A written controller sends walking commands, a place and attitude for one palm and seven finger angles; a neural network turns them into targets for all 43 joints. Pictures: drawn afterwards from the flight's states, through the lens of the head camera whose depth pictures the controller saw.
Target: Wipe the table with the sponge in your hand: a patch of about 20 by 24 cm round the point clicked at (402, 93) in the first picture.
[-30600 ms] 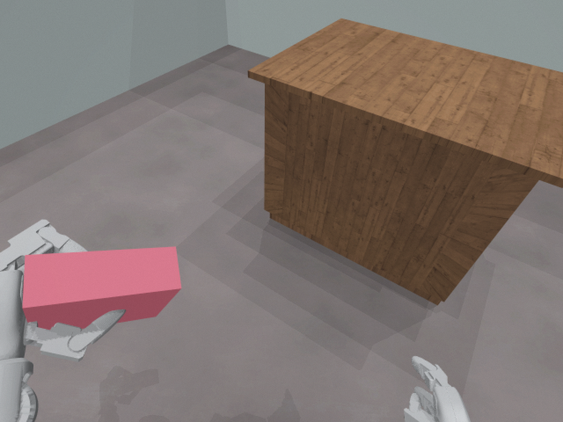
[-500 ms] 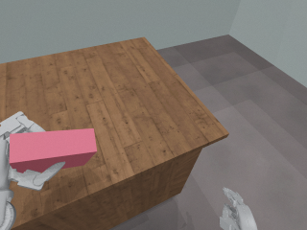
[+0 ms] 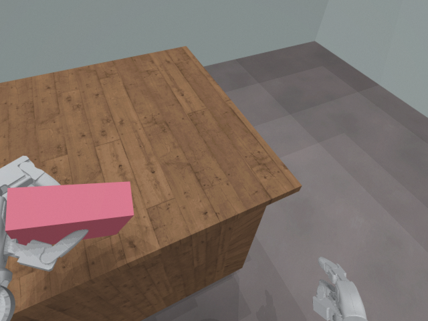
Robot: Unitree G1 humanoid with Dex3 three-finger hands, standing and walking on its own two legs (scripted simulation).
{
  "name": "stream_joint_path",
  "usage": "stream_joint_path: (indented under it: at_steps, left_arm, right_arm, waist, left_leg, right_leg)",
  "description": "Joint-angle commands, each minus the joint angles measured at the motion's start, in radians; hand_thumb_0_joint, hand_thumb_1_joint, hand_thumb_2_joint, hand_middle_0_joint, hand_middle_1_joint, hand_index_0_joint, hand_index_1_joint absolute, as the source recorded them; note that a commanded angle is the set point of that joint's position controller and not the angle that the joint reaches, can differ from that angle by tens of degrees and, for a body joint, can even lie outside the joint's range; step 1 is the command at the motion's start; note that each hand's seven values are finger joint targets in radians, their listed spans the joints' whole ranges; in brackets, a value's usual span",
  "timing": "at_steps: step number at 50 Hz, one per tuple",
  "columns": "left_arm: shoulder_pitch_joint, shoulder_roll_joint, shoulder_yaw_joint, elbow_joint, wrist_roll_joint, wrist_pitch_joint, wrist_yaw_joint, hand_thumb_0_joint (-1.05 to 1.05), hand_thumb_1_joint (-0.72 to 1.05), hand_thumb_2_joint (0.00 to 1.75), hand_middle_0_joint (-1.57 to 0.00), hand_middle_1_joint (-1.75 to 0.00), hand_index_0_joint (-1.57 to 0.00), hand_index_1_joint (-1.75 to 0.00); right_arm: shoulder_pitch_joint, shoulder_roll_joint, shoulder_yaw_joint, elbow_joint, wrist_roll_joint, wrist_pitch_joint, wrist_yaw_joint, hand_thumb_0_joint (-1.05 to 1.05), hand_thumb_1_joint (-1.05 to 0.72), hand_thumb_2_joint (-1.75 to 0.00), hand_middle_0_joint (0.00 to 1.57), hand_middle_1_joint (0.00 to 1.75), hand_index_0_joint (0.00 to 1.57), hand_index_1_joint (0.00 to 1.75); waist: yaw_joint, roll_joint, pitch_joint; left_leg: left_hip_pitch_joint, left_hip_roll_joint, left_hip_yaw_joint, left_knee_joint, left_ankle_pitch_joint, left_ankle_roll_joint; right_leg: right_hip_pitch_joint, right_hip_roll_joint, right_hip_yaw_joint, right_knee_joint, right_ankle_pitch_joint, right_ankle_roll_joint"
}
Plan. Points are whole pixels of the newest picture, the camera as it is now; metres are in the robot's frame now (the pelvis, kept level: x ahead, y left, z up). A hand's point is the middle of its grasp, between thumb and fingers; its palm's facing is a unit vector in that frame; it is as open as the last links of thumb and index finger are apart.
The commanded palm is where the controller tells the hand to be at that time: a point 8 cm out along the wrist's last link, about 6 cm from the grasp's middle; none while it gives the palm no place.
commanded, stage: shuffle to correct the standing spot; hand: left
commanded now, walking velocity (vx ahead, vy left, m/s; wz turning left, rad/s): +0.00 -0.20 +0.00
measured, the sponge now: (91, 214) +0.24 +0.20 +0.13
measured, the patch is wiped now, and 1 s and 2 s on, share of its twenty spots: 0.00 0.00 0.00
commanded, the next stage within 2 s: none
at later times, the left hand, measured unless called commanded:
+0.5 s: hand (40, 229) +0.20 +0.24 +0.16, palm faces +0.32 -0.87 -0.38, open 9.0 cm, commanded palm +0.15 +0.28 +0.18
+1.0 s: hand (36, 221) +0.21 +0.25 +0.16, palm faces +0.33 -0.87 -0.36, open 9.0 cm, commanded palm +0.16 +0.29 +0.18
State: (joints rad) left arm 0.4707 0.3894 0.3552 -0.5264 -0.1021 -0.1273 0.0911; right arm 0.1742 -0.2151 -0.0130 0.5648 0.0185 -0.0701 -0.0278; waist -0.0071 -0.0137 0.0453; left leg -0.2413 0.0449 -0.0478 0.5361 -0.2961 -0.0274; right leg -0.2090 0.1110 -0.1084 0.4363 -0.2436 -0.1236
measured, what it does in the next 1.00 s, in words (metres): stands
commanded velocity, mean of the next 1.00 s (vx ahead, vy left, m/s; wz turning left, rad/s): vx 0.03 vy -0.20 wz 0.00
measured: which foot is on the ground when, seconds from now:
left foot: down 0.00-1.00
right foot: down 0.00-1.00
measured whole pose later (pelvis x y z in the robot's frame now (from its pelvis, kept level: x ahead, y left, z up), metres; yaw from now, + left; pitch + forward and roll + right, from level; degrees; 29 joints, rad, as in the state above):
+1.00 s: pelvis +0.00 +0.01 +0.00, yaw +0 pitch +0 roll -1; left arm 0.49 0.39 0.36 -0.54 -0.10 -0.10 0.10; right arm 0.21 -0.20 0.00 0.58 0.02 -0.05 -0.03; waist -0.01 -0.03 0.03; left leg -0.25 0.05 -0.04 0.55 -0.30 -0.04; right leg -0.22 0.11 -0.11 0.45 -0.25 -0.11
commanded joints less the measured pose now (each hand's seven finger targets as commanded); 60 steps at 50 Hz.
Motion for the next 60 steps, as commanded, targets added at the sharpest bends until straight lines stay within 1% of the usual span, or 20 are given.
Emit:
stream_joint_path:
  at_steps: [1, 3, 6, 9, 12, 16, 19, 21, 24, 30, 32, 37, 42, 44, 46, 50, 52, 55, 57, 60]
  left_arm:
    - [-0.017, 0.164, 0.131, -0.209, -0.016, -0.068, 0.029, 0.00, 0.10, 1.30, -1.20, -1.60, -1.20, -1.60]
    - [-0.026, 0.186, 0.153, -0.218, -0.017, -0.068, 0.027, 0.00, 0.10, 1.30, -1.20, -1.60, -1.20, -1.60]
    - [-0.038, 0.164, 0.127, -0.229, -0.016, -0.070, 0.029, 0.00, 0.10, 1.30, -1.20, -1.60, -1.20, -1.60]
    - [-0.052, 0.187, 0.143, -0.235, -0.010, -0.069, 0.026, 0.00, 0.10, 1.30, -1.20, -1.60, -1.20, -1.60]
    - [-0.060, 0.177, 0.129, -0.225, -0.006, -0.063, 0.022, 0.00, 0.10, 1.30, -1.20, -1.60, -1.20, -1.60]
    - [-0.046, 0.155, 0.110, -0.212, -0.007, -0.058, 0.020, 0.00, 0.10, 1.30, -1.20, -1.60, -1.20, -1.60]
    - [-0.039, 0.180, 0.137, -0.208, -0.008, -0.055, 0.020, 0.00, 0.10, 1.30, -1.20, -1.60, -1.20, -1.60]
    - [-0.038, 0.166, 0.123, -0.219, -0.012, -0.055, 0.027, 0.00, 0.10, 1.30, -1.20, -1.60, -1.20, -1.60]
    - [-0.046, 0.186, 0.139, -0.221, -0.013, -0.056, 0.030, 0.00, 0.10, 1.30, -1.20, -1.60, -1.20, -1.60]
    - [-0.078, 0.183, 0.124, -0.238, -0.001, -0.056, 0.030, 0.00, 0.10, 1.30, -1.20, -1.60, -1.20, -1.60]
    - [-0.088, 0.180, 0.121, -0.222, 0.006, -0.055, 0.026, 0.00, 0.10, 1.30, -1.20, -1.60, -1.20, -1.60]
    - [-0.057, 0.174, 0.121, -0.195, 0.002, -0.047, 0.018, 0.00, 0.10, 1.30, -1.20, -1.60, -1.20, -1.60]
    - [-0.038, 0.172, 0.127, -0.204, -0.011, -0.038, 0.024, 0.00, 0.10, 1.30, -1.20, -1.60, -1.20, -1.60]
    - [-0.050, 0.185, 0.135, -0.225, -0.016, -0.041, 0.029, 0.00, 0.10, 1.30, -1.20, -1.60, -1.20, -1.60]
    - [-0.055, 0.172, 0.120, -0.243, -0.015, -0.047, 0.034, 0.00, 0.10, 1.30, -1.20, -1.60, -1.20, -1.60]
    - [-0.074, 0.206, 0.140, -0.274, -0.004, -0.054, 0.032, 0.00, 0.10, 1.30, -1.20, -1.60, -1.20, -1.60]
    - [-0.078, 0.193, 0.131, -0.252, 0.004, -0.053, 0.025, 0.00, 0.10, 1.30, -1.20, -1.60, -1.20, -1.60]
    - [-0.037, 0.177, 0.126, -0.228, -0.002, -0.046, 0.017, 0.00, 0.10, 1.30, -1.20, -1.60, -1.20, -1.60]
    - [0.002, 0.181, 0.138, -0.205, -0.004, -0.044, 0.013, 0.00, 0.10, 1.30, -1.20, -1.60, -1.20, -1.60]
    - [0.045, 0.181, 0.147, -0.208, -0.020, -0.038, 0.014, 0.00, 0.10, 1.30, -1.20, -1.60, -1.20, -1.60]
  right_arm:
    - [-0.063, -0.107, -0.037, -0.144, 0.003, -0.033, -0.012, 0.00, -0.90, -0.90, 0.20, 0.30, 0.20, 0.30]
    - [-0.058, -0.114, -0.044, -0.149, 0.003, -0.032, -0.015, 0.00, -0.90, -0.90, 0.20, 0.30, 0.20, 0.30]
    - [-0.063, -0.113, -0.038, -0.145, 0.001, -0.028, -0.016, 0.00, -0.90, -0.90, 0.20, 0.30, 0.20, 0.30]
    - [-0.056, -0.119, -0.048, -0.153, 0.000, -0.030, -0.018, 0.00, -0.90, -0.90, 0.20, 0.30, 0.20, 0.30]
    - [-0.054, -0.122, -0.049, -0.154, -0.001, -0.031, -0.019, 0.00, -0.90, -0.90, 0.20, 0.30, 0.20, 0.30]
    - [-0.050, -0.117, -0.041, -0.153, 0.001, -0.028, -0.014, 0.00, -0.90, -0.90, 0.20, 0.30, 0.20, 0.30]
    - [-0.040, -0.115, -0.045, -0.158, 0.004, -0.030, -0.013, 0.00, -0.90, -0.90, 0.20, 0.30, 0.20, 0.30]
    - [-0.043, -0.107, -0.034, -0.152, 0.004, -0.027, -0.013, 0.00, -0.90, -0.90, 0.20, 0.30, 0.20, 0.30]
    - [-0.040, -0.109, -0.036, -0.151, 0.005, -0.034, -0.016, 0.00, -0.90, -0.90, 0.20, 0.30, 0.20, 0.30]
    - [-0.069, -0.114, -0.029, -0.146, 0.005, -0.037, -0.021, 0.00, -0.90, -0.90, 0.20, 0.30, 0.20, 0.30]
    - [-0.050, -0.118, -0.035, -0.147, -0.001, -0.036, -0.021, 0.00, -0.90, -0.90, 0.20, 0.30, 0.20, 0.30]
    - [-0.038, -0.119, -0.041, -0.155, 0.002, -0.034, -0.013, 0.00, -0.90, -0.90, 0.20, 0.30, 0.20, 0.30]
    - [-0.028, -0.108, -0.039, -0.158, 0.011, -0.025, -0.011, 0.00, -0.90, -0.90, 0.20, 0.30, 0.20, 0.30]
    - [-0.034, -0.104, -0.035, -0.154, 0.011, -0.026, -0.013, 0.00, -0.90, -0.90, 0.20, 0.30, 0.20, 0.30]
    - [-0.054, -0.100, -0.025, -0.146, 0.008, -0.026, -0.017, 0.00, -0.90, -0.90, 0.20, 0.30, 0.20, 0.30]
    - [-0.078, -0.111, -0.031, -0.148, 0.004, -0.029, -0.022, 0.00, -0.90, -0.90, 0.20, 0.30, 0.20, 0.30]
    - [-0.058, -0.112, -0.036, -0.151, -0.002, -0.026, -0.019, 0.00, -0.90, -0.90, 0.20, 0.30, 0.20, 0.30]
    - [-0.054, -0.113, -0.042, -0.154, 0.007, -0.025, -0.010, 0.00, -0.90, -0.90, 0.20, 0.30, 0.20, 0.30]
    - [-0.034, -0.118, -0.048, -0.160, 0.005, -0.019, -0.008, 0.00, -0.90, -0.90, 0.20, 0.30, 0.20, 0.30]
    - [-0.039, -0.113, -0.047, -0.162, 0.015, -0.015, -0.006, 0.00, -0.90, -0.90, 0.20, 0.30, 0.20, 0.30]
  waist:
    - [0.003, 0.019, -0.160]
    - [0.006, 0.030, -0.159]
    - [0.002, 0.058, -0.152]
    - [0.009, 0.064, -0.168]
    - [0.007, 0.062, -0.155]
    - [0.003, 0.068, -0.140]
    - [0.006, 0.017, -0.127]
    - [-0.001, 0.005, -0.130]
    - [0.001, 0.001, -0.126]
    - [0.004, 0.135, -0.110]
    - [0.006, 0.135, -0.119]
    - [0.006, 0.084, -0.136]
    - [-0.004, -0.026, -0.145]
    - [-0.007, -0.034, -0.144]
    - [-0.007, 0.029, -0.145]
    - [-0.001, 0.181, -0.149]
    - [0.004, 0.169, -0.147]
    - [-0.002, 0.141, -0.165]
    - [0.002, 0.102, -0.188]
    - [-0.009, 0.037, -0.219]
  left_leg:
    - [0.029, 0.035, 0.028, 0.017, 0.201, 0.064]
    - [0.021, 0.042, 0.027, 0.004, 0.181, 0.065]
    - [0.033, 0.054, 0.017, -0.025, 0.192, 0.073]
    - [0.022, 0.074, 0.006, -0.039, 0.228, 0.076]
    - [0.020, 0.084, -0.009, -0.048, 0.245, 0.077]
    - [-0.014, 0.073, -0.015, -0.055, 0.148, 0.077]
    - [-0.028, 0.048, 0.011, -0.023, 0.040, 0.068]
    - [-0.005, 0.035, 0.019, -0.007, 0.031, 0.068]
    - [0.008, 0.031, 0.026, 0.006, 0.019, 0.065]
    - [-0.013, 0.103, -0.061, -0.123, 0.094, 0.089]
    - [-0.036, 0.121, -0.085, -0.130, 0.164, 0.093]
    - [-0.040, 0.101, -0.061, -0.087, 0.160, 0.080]
    - [-0.017, 0.024, 0.021, 0.026, 0.026, 0.061]
    - [0.003, 0.015, 0.037, 0.055, 0.031, 0.056]
    - [0.037, 0.037, 0.018, 0.005, 0.105, 0.065]
    - [0.046, 0.133, -0.090, -0.097, 0.345, 0.090]
    - [0.019, 0.151, -0.114, -0.089, 0.418, 0.094]
    - [0.028, 0.127, -0.084, -0.061, 0.436, 0.073]
    - [0.020, 0.116, -0.066, -0.032, 0.409, 0.070]
    - [0.037, 0.072, -0.012, 0.024, 0.317, 0.056]
  right_leg:
    - [0.068, -0.234, 0.169, -0.095, 0.312, 0.120]
    - [0.074, -0.228, 0.175, -0.098, 0.300, 0.137]
    - [0.061, -0.208, 0.154, -0.093, 0.257, 0.152]
    - [0.107, -0.187, 0.147, -0.075, 0.304, 0.179]
    - [0.097, -0.173, 0.131, -0.063, 0.294, 0.172]
    - [0.086, -0.176, 0.139, -0.084, 0.180, 0.152]
    - [0.053, -0.203, 0.187, -0.137, 0.082, 0.147]
    - [0.022, -0.222, 0.193, -0.161, 0.028, 0.122]
    - [-0.004, -0.240, 0.216, -0.182, -0.003, 0.118]
    - [0.036, -0.162, 0.145, -0.085, 0.087, 0.142]
    - [0.080, -0.144, 0.129, -0.057, 0.132, 0.142]
    - [0.101, -0.159, 0.135, -0.072, 0.150, 0.120]
    - [0.037, -0.239, 0.221, -0.155, 0.062, 0.084]
    - [0.019, -0.267, 0.238, -0.170, 0.081, 0.065]
    - [0.008, -0.246, 0.202, -0.130, 0.119, 0.060]
    - [0.060, -0.157, 0.119, -0.012, 0.254, 0.124]
    - [0.097, -0.145, 0.109, -0.016, 0.266, 0.129]
    - [0.129, -0.152, 0.105, -0.035, 0.309, 0.097]
    - [0.152, -0.165, 0.108, -0.047, 0.333, 0.099]
    - [0.133, -0.210, 0.146, -0.049, 0.386, 0.071]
